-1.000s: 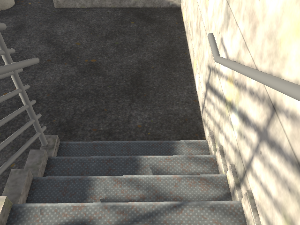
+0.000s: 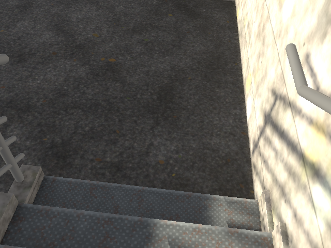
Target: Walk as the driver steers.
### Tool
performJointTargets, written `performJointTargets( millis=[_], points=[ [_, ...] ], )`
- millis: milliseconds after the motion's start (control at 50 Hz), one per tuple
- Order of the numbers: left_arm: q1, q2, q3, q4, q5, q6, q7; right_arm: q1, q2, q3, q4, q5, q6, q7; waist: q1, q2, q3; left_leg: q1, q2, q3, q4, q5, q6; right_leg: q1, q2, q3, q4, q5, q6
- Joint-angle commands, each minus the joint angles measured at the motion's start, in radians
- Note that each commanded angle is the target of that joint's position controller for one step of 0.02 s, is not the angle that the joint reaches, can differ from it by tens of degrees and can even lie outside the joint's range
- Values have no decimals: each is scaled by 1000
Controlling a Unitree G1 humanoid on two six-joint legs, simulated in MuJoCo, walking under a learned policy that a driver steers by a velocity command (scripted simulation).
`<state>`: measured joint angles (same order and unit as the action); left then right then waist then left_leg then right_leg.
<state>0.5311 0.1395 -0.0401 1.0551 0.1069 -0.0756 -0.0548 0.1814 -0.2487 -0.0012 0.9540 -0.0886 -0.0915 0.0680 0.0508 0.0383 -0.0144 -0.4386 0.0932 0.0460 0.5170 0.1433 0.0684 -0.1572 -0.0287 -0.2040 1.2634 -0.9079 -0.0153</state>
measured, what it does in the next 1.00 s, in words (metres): goes down: right foot 0.17 m lower, then left foot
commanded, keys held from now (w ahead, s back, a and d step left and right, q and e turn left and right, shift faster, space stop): w+q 0.52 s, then w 0.04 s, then e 0.44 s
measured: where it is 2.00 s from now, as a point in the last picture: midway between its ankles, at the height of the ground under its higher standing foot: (156, 244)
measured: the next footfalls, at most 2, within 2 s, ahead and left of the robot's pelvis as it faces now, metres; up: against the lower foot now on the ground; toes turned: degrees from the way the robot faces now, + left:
right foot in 0.42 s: +0.38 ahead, -0.08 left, -0.17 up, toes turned +16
left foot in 0.74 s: +0.50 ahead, +0.17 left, -0.17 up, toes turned +23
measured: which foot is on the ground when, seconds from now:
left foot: down 0.00-0.44, up 0.46-0.72, down 0.74-1.00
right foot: down 0.00-0.00, up 0.02-0.40, down 0.42-0.86, up 0.88-1.00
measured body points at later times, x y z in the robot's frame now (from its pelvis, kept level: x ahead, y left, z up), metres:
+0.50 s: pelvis +0.32 +0.00 -0.19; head +0.31 +0.00 +0.26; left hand +0.35 +0.27 -0.31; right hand +0.37 -0.23 -0.33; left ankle +0.16 +0.09 -0.65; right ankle +0.35 -0.09 -0.92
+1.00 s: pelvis +0.50 +0.04 -0.22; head +0.52 +0.05 +0.23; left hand +0.51 +0.28 -0.36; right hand +0.67 -0.14 -0.34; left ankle +0.46 +0.16 -0.92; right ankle +0.58 -0.07 -0.89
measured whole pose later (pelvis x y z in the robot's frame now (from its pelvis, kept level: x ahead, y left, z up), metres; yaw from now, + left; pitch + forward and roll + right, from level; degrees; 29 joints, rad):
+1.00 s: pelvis +0.50 +0.04 -0.22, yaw +15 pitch +4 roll +0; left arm 0.31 0.17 0.05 0.91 0.12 -0.08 0.00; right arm 0.22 -0.15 0.00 0.80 -0.07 -0.11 -0.04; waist -0.04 0.01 -0.05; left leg -0.45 0.09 0.10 0.83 -0.45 0.01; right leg -0.65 0.00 0.03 1.01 -0.03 -0.03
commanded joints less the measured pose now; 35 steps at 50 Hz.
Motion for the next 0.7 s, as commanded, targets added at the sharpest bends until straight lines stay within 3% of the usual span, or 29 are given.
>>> performJointTargets(
  millis=[20,40,60,80,100,120,140,160,180,200,220,260,300,320,380,400,420,440,460,480,500,520,560,580,600,620,640,680,700],
  points=[
    [133,139,55,-1,15,-2,-61,572,-276,-112,130,-6,-3,3,-179,297,-203,993,74,-92,205,749,292,-603,27,69,705,210,2],
    [31,101,41,-85,-8,-10,-97,668,-293,-112,138,-5,-5,-1,-231,186,-356,1216,185,-387,144,778,382,-861,71,180,802,84,21],
    [-258,137,51,-226,-60,-29,-83,668,-259,-113,139,11,-18,-9,-322,129,-170,1108,258,-576,33,309,385,-1147,67,222,767,86,32],
    [-369,162,69,-245,-66,-38,-42,544,-164,-90,149,45,-20,-7,-264,30,-32,838,250,-609,-33,-188,321,-1165,6,266,624,209,-5],
    [-286,149,59,-203,-36,-43,-5,392,-61,-51,122,36,-11,7,-147,-93,30,521,201,-525,-48,-452,269,-1035,-55,317,474,389,-54],
    [-223,89,43,-183,-12,-52,28,200,57,5,40,8,-13,-2,-31,-151,85,167,188,-455,-98,-366,251,-797,-147,407,113,662,-75],
    [-237,66,35,-181,-4,-36,35,148,32,5,24,-5,-17,-2,-18,-35,155,-31,157,-454,-151,-401,296,-706,-147,358,80,681,-79],
    [-230,73,35,-161,8,-20,27,148,49,16,12,28,-23,-8,-44,-51,121,-141,118,-374,-178,-467,302,-598,-149,320,-125,843,-53],
    [-247,75,35,-171,0,-11,24,200,0,12,34,23,-25,-9,-39,-4,73,-231,62,-350,-121,-375,298,-474,-111,260,-87,883,-25],
    [-218,57,18,-189,-21,-14,8,198,-12,18,30,-3,-37,-26,-10,1,28,-346,17,-285,-21,-227,274,-322,-69,214,-59,995,-19],
    [-253,78,16,-183,-8,-13,-10,269,12,27,42,-10,-48,-42,-63,-79,24,-222,-23,-263,83,-217,246,-431,-86,290,-235,1207,-2],
    [-344,111,17,-234,-29,-12,1,234,-29,23,4,-22,-49,-48,-84,-71,14,-378,-112,-167,177,-472,160,-161,-33,221,-562,1480,24],
    [-398,143,20,-291,-33,12,-8,254,-108,7,-21,-20,-29,-30,-82,-8,32,-367,-61,-285,235,-532,181,-94,-3,208,-544,1277,48],
    [-407,160,30,-314,-10,13,-10,297,-95,12,-32,-17,-30,-22,-76,-5,57,-287,-45,-367,290,-503,190,-118,-1,225,-583,1138,42],
    [-360,173,32,-292,-16,2,4,329,-99,-7,-40,16,-16,-19,-98,-2,84,25,-41,-512,494,-375,201,-195,1,249,-873,1025,10],
    [-242,199,51,-239,-44,-9,7,287,-118,-16,-53,26,-7,-8,-46,-51,57,45,-72,-490,631,-295,177,-53,-3,230,-1000,1131,-16],
    [-45,238,79,-186,-41,-18,13,263,-106,-10,-59,12,1,17,54,-92,4,-78,-127,-436,853,-151,123,231,-43,230,-1059,1232,-81],
    [280,279,108,-87,-15,-24,9,335,-29,-6,-38,26,2,55,138,-255,-158,-398,-243,-296,1328,-458,33,680,-190,302,-763,1695,-235],
    [162,403,136,-158,-31,-18,-14,542,89,9,-63,59,-11,63,-29,-293,-307,-717,-278,-150,1722,-945,-27,843,-429,519,-537,2249,-464],
    [87,401,160,-190,-3,-4,-28,436,-8,-5,-113,62,-9,57,38,-139,-215,-929,-215,-128,1787,-886,-71,756,-488,653,-618,2047,-512],
    [-31,313,135,-209,-5,2,-30,312,-59,-18,-154,51,0,42,46,-79,-119,-1048,-133,-201,1707,-719,-73,601,-521,689,-688,1620,-442],
    [-104,147,76,-218,-19,2,-36,291,-72,-23,-134,37,6,32,-2,38,-47,-937,-50,-262,1467,-536,-54,363,-442,581,-737,1346,-366],
    [-189,26,30,-189,-19,-24,5,252,8,-12,-107,-8,10,43,-115,-23,140,-594,53,-198,983,-203,14,-182,-212,325,-861,1131,-234],
    [-164,80,43,-165,-37,-41,20,228,15,-17,-98,-17,11,58,-100,-119,176,-521,41,-136,896,-150,12,-298,-168,310,-854,1150,-236],
    [-157,89,39,-176,-48,-59,26,174,-19,-27,-98,-6,7,64,-56,-38,133,-355,22,-87,643,22,-5,-406,-130,227,-862,1176,-241],
    [-129,158,48,-143,-35,-68,17,110,7,-25,-110,4,7,69,-62,-93,79,-167,10,-42,647,68,-34,-503,-114,230,-850,1256,-230],
    [-135,232,65,-138,-29,-73,1,131,-2,-27,-112,19,8,67,-90,-123,48,-88,-19,-14,682,16,-70,-528,-110,234,-799,1345,-210],
    [-246,308,79,-195,-25,-78,-16,337,-32,-37,-47,3,7,61,-181,-79,-13,134,-63,7,729,-20,-118,-592,-79,218,-619,1429,-120],
    [-85,232,97,-127,-207,-43,43,116,-17,-43,-58,66,56,-55,-100,-24,-25,-84,-59,-18,508,101,-43,-239,-163,344,-667,1269,-163]
  ],
)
